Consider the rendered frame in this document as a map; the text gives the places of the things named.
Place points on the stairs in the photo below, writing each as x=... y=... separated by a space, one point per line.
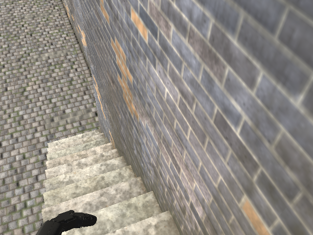
x=86 y=174

